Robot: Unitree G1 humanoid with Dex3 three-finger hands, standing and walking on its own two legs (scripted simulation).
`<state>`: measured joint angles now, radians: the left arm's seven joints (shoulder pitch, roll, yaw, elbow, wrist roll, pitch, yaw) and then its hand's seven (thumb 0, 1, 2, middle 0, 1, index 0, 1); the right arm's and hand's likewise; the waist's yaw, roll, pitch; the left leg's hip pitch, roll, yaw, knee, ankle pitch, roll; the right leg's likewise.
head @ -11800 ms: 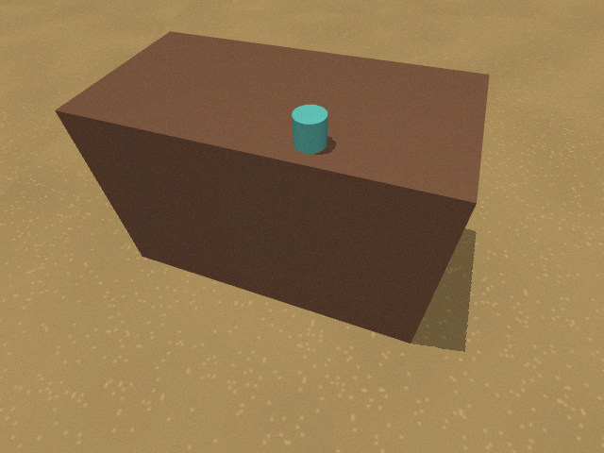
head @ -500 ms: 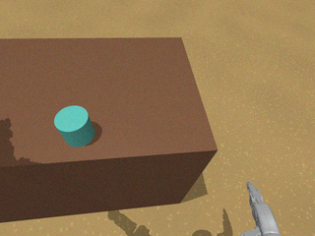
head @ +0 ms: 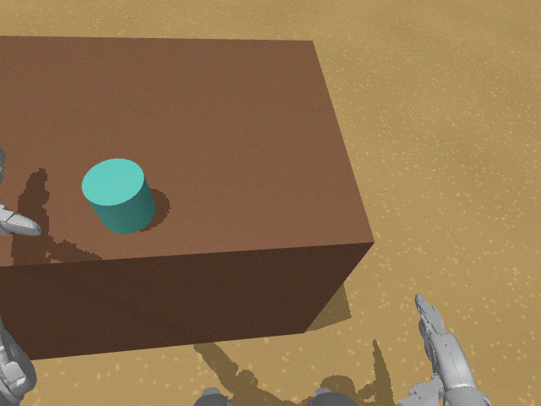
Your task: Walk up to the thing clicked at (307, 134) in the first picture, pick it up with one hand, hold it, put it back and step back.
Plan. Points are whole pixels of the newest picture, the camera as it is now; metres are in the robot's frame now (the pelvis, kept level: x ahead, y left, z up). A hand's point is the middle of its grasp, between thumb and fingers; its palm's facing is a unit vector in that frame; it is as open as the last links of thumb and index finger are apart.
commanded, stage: close in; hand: left
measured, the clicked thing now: (121, 197) +0.44 +0.22 +0.02
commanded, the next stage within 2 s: close in 0.64 s
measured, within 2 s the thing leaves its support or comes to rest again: leaves its support in 0.66 s
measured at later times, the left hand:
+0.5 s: hand (87, 168) +0.47 +0.26 +0.06, palm faces +0.22 -0.98 +0.02, open 17.7 cm
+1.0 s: hand (98, 145) +0.49 +0.24 +0.08, palm faces +0.24 -0.97 +0.04, open 16.6 cm
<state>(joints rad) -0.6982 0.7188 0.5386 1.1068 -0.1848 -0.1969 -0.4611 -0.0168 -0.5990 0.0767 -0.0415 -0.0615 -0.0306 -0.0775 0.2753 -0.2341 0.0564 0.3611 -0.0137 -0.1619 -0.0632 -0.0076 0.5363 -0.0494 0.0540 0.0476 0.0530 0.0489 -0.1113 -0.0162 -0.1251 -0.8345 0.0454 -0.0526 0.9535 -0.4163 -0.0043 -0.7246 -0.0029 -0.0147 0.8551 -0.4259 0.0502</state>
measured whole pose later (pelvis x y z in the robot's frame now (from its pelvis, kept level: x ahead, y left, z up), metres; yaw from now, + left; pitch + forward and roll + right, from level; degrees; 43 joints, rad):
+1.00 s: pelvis -0.02 +0.00 -0.03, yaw -1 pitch +20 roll -3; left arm -0.90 0.56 0.44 1.12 -0.09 -0.30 -0.07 0.07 -0.61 0.07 -0.29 -0.17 -0.30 -0.17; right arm 0.37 -0.24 0.00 0.05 -0.05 0.01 0.04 -0.01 0.52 -0.05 0.05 0.05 0.05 0.05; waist -0.17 -0.01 -0.14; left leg -0.99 0.05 -0.04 1.09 -0.44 -0.01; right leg -0.90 0.00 0.00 1.02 -0.46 0.05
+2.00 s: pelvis -0.01 -0.01 -0.03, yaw -2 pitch +21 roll -3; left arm -0.81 0.53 0.51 1.01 -0.10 -0.30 -0.08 0.13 -0.58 0.64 -0.95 -0.97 -1.14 -1.05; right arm 0.40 -0.26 -0.04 0.03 -0.03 0.08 0.06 -0.01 0.50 -0.05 0.05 0.05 0.05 0.05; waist -0.16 0.01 -0.16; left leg -1.01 0.06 -0.04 1.10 -0.47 -0.01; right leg -0.93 0.01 0.01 1.05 -0.49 0.04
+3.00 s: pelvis +0.01 +0.00 +0.00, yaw -1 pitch +15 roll -2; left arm -0.73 0.45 0.38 0.92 -0.12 -0.16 -0.05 0.04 -0.59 0.96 -0.70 -1.16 -1.35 -1.50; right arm 0.32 -0.22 -0.05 0.23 0.01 0.07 0.00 -0.01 0.51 -0.06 0.05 0.05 0.05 0.05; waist -0.10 0.02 -0.13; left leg -0.75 0.05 -0.01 0.92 -0.44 -0.01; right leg -0.67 0.00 0.02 0.86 -0.45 0.05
